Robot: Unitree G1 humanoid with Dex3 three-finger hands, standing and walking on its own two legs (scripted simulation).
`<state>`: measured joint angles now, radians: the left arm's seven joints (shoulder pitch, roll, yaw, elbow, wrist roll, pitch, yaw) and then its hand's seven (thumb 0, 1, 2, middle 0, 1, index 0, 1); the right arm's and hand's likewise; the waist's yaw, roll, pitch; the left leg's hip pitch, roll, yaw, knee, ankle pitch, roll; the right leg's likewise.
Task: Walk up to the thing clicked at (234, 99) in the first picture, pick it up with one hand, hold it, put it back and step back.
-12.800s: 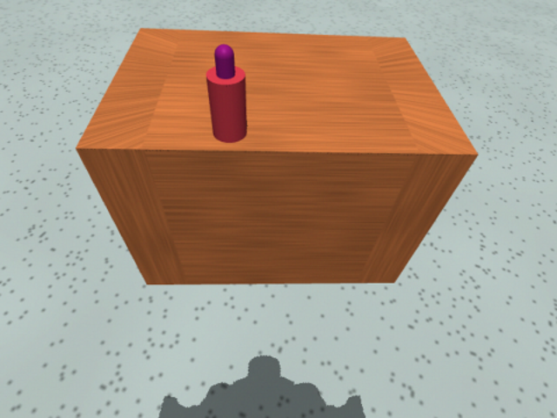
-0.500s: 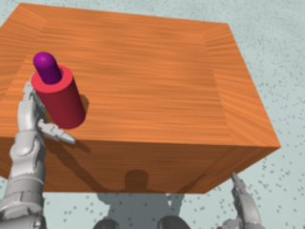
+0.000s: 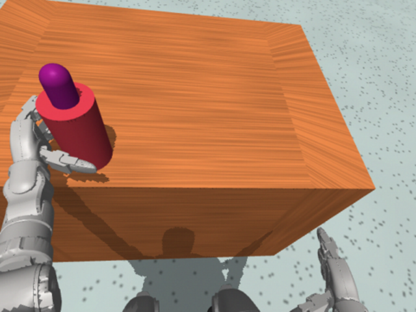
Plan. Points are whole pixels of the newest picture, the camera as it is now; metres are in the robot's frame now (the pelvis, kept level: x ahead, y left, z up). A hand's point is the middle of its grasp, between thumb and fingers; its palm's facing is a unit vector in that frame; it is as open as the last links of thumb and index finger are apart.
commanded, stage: close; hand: left
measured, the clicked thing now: (74, 119) +0.44 +0.21 +0.10
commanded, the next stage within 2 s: settle in 0.26 s
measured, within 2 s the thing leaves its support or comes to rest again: leaves its support in 0.56 s
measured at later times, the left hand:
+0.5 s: hand (77, 132) +0.43 +0.21 +0.07, palm faces +0.20 -0.98 +0.01, open 11.9 cm
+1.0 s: hand (68, 113) +0.43 +0.21 +0.12, palm faces +0.21 -0.98 +0.00, open 11.7 cm
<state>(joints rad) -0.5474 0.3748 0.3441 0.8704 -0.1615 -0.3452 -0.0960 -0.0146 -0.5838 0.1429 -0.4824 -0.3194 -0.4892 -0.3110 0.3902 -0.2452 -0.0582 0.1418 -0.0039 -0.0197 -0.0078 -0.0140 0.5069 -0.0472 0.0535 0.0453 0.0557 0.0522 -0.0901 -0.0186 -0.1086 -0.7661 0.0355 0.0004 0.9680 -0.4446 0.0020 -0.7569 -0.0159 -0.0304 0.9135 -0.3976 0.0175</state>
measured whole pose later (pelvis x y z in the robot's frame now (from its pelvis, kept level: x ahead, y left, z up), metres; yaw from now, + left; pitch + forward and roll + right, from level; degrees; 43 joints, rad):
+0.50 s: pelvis +0.01 +0.00 +0.00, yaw +0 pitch +14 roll -1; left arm -0.49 0.30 0.32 0.75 -0.14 -0.33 -0.04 0.00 -0.54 0.83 -0.68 -0.81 -0.69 -0.79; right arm 0.41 -0.23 -0.08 0.14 0.00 0.03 0.01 -0.01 0.50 -0.05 0.05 0.05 0.06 0.05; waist -0.08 -0.01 -0.13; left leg -0.75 0.03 0.01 0.96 -0.46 0.01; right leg -0.75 -0.02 -0.02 0.92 -0.41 0.02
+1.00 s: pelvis +0.01 +0.00 +0.02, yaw +0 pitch +10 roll -1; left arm -0.51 0.32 0.29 0.69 -0.16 -0.18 -0.02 0.00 -0.52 0.98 -0.64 -0.87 -0.65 -0.86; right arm 0.37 -0.23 -0.08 0.24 0.03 0.03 -0.04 -0.01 0.51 -0.06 0.05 0.05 0.06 0.05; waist -0.05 0.00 -0.11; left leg -0.61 0.03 0.02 0.86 -0.42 0.00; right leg -0.62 -0.02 -0.02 0.83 -0.38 0.02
